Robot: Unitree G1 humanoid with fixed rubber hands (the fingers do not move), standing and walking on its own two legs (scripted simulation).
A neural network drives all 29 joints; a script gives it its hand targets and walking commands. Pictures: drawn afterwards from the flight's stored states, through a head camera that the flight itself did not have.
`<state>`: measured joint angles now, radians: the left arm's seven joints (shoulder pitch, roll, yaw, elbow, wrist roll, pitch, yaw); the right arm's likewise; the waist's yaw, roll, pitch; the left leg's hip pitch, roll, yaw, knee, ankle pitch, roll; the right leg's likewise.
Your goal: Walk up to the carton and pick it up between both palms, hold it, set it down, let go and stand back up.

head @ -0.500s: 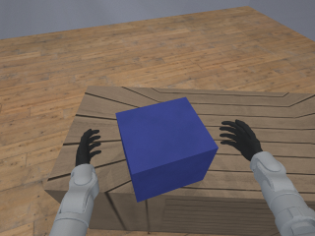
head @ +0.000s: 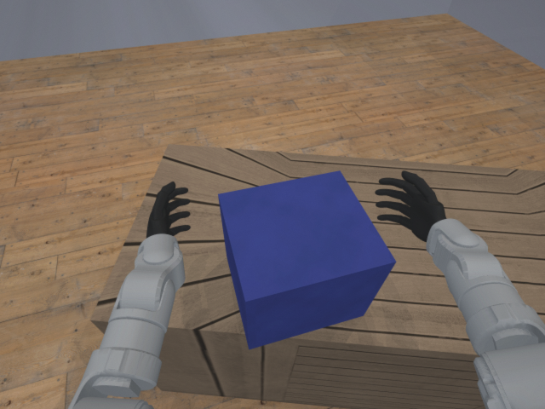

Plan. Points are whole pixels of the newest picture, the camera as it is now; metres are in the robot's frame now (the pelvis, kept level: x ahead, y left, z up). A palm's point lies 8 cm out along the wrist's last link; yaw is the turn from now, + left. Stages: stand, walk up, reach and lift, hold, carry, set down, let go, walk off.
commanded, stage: reach and lift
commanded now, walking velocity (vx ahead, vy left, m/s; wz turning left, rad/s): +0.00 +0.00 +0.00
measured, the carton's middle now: (295, 258) +0.40 +0.01 -0.06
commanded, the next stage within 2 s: none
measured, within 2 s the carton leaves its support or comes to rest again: neither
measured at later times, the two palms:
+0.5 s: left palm (166, 240) +0.35 +0.22 +0.03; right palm (416, 211) +0.45 -0.17 +0.06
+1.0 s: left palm (193, 274) +0.34 +0.19 -0.05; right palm (409, 246) +0.44 -0.19 -0.03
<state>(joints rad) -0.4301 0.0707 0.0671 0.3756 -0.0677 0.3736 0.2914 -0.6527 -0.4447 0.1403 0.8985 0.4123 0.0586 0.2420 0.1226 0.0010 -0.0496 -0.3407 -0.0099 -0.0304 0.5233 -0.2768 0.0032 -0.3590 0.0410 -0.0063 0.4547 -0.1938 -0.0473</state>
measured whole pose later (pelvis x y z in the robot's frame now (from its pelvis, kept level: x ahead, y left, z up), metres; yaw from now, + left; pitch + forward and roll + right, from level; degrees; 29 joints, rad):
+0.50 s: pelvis +0.00 +0.00 +0.00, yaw +0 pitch +13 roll -1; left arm -0.53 0.07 0.08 0.67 -0.07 0.14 0.27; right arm -0.78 -0.44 0.14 1.10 0.41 -0.05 0.23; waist 0.16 0.00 -0.12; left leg -0.50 -0.01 -0.03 0.53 -0.26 0.00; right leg -0.51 0.04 -0.01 0.46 -0.18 -0.04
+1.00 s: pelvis -0.01 -0.03 -0.04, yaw +0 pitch +27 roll +2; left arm -0.57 0.07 0.07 0.99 -0.17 -0.31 0.19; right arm -0.78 -0.42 0.23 1.12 0.41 -0.27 0.18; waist 0.17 0.00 -0.23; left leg -0.90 -0.01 -0.02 0.75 -0.32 -0.03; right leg -0.97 0.04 -0.01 0.77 -0.27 -0.04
